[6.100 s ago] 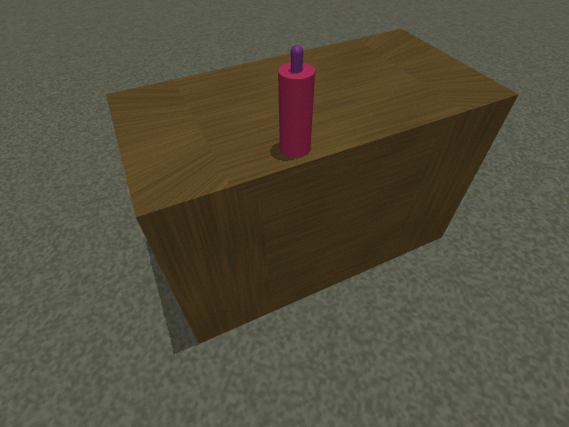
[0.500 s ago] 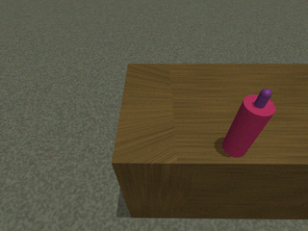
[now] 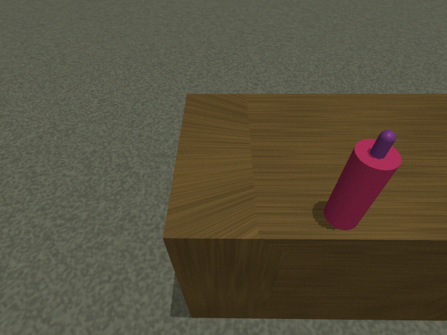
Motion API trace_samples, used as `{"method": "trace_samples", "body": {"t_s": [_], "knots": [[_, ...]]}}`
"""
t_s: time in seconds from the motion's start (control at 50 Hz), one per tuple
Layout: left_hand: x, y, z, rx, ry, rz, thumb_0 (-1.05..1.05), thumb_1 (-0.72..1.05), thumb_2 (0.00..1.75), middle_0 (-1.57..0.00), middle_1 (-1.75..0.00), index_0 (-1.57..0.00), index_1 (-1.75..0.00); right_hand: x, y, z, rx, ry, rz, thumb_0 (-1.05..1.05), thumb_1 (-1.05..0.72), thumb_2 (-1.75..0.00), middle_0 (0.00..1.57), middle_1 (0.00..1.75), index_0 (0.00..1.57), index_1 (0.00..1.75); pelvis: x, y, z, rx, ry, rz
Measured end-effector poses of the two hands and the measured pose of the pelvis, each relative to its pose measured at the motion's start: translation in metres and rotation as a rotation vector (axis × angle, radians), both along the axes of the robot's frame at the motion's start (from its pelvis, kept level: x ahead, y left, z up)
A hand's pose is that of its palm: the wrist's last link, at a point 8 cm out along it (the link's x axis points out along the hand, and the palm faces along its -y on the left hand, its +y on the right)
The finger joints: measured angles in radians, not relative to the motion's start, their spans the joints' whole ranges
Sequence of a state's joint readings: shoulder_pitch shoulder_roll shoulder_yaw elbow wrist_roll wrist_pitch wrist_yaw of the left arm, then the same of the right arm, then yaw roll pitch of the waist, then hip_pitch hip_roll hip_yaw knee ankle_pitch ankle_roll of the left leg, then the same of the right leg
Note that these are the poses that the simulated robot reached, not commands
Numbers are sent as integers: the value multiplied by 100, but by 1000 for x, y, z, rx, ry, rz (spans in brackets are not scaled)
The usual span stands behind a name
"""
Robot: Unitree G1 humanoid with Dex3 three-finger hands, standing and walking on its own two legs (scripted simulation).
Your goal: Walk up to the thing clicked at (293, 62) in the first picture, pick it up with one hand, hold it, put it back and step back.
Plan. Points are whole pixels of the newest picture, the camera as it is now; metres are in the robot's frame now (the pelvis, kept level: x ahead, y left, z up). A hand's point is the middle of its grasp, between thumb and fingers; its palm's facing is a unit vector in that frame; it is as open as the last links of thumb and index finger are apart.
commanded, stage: stand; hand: right
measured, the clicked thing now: (361, 180) +0.40 -0.25 +0.05
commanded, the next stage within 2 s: rise first in 0.32 s
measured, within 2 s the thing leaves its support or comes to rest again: neither
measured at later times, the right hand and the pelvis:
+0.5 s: hand out of the picture +0.10 -0.25 -0.15, palm faces +0.03 +0.94 -0.33, open 7.8 cm; pelvis +0.00 +0.00 +0.00, yaw +0 degrees
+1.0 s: hand (390, 314) +0.18 -0.27 -0.06, palm faces +0.24 +0.91 -0.35, open 16.6 cm; pelvis +0.01 -0.01 +0.00, yaw -1 degrees
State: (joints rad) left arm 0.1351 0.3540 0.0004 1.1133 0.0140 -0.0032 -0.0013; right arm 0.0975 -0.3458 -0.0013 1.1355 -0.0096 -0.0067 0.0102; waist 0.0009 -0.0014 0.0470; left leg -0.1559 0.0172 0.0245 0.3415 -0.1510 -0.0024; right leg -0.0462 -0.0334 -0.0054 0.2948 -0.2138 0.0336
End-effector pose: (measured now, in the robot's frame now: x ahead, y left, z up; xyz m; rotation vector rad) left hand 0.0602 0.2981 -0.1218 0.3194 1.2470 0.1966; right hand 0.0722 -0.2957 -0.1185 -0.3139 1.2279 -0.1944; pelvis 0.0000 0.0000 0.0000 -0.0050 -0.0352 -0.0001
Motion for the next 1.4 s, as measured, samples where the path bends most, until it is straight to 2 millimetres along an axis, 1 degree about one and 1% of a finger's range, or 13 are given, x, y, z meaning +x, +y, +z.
{"method": "trace_samples", "body": {"t_s": [0.28, 0.44, 0.48, 0.56, 0.64, 0.7, 0.78, 0.88, 1.0, 1.08, 1.14, 1.28, 1.4], "knots": [[-3, 0, 0, -2, 11, 6, 1, 91, 90, -21, -30, -20, -31, -3, 1, -2, 3, 14, 1, 0, -90, -90, 20, 30, 20, 30, 0, 0, 0, 1, 3, 4], [-4, 0, -1, -1, 21, 7, 1, 90, 90, -20, -30, -20, -30, -1, 0, -2, 4, 20, 2, 0, -90, -90, 20, 30, 20, 30, 3, 0, 0, 0, 6, 3], [6, -3, 0, -7, -45, 27, 1, 88, 88, -18, -28, -18, -28, 9, 3, -1, 8, -38, -15, 1, -88, -88, 19, 28, 18, 28, 0, -1, -2, 0, 19, 0], [46, -13, 5, -22, -227, 54, 1, 76, 76, -12, -19, -11, -20, 43, 10, 5, 19, -213, -48, 1, -76, -76, 14, 19, 13, 20, -9, -2, -6, -1, 39, -2], [82, -20, 15, -18, -349, 52, 1, 58, 56, -8, -12, -7, -13, 74, 10, 20, 10, -359, -64, 1, -56, -56, 11, 12, 10, 13, -10, -3, -7, -2, 70, -5], [95, -25, 20, -23, -388, 54, 1, 44, 42, -6, -9, -5, -9, 82, 4, 35, -10, -437, -72, 1, -40, -42, 9, 9, 8, 10, -6, -4, -7, 1, 80, -8], [98, -32, 23, -37, -409, 60, 1, 23, 28, -5, -7, -5, -7, 79, -5, 51, -38, -484, -74, 0, -18, -28, 8, 7, 7, 7, 2, -6, -6, 6, 77, -15], [96, -41, 25, -44, -431, 52, 0, -3, 17, -6, -6, -5, -6, 73, -11, 67, -66, -528, -67, 0, 9, -17, 6, 6, 6, 6, 8, -9, -5, 8, 61, -18], [105, -53, 35, -46, -486, 12, 0, -31, 10, -6, -5, -6, -6, 83, -10, 92, -88, -642, -38, 0, 33, -10, 5, 6, 5, 6, 12, -12, -5, 7, 44, -20], [114, -60, 40, -57, -520, -8, 0, -41, 7, -7, -6, -6, -6, 91, -10, 110, -97, -731, -21, -1, 44, -8, 5, 6, 5, 6, 14, -13, -4, 9, 31, -21], [116, -61, 42, -66, -531, -4, 0, -46, 6, -7, -6, -6, -6, 92, -13, 122, -108, -778, -16, -1, 49, -6, 5, 6, 5, 6, 16, -14, -4, 10, 25, -22], [104, -54, 33, -67, -487, 25, -1, -51, 5, -7, -5, -6, -6, 85, -18, 142, -135, -830, -1, -1, 55, -5, 5, 6, 5, 6, 16, -16, -4, 10, 9, -23], [100, -54, 32, -69, -484, 18, -1, -53, 5, -6, -5, -5, -6, 83, -12, 160, -149, -898, 41, -1, 56, -5, 5, 6, 5, 6, 10, -15, -4, 7, -2, -23]]}}
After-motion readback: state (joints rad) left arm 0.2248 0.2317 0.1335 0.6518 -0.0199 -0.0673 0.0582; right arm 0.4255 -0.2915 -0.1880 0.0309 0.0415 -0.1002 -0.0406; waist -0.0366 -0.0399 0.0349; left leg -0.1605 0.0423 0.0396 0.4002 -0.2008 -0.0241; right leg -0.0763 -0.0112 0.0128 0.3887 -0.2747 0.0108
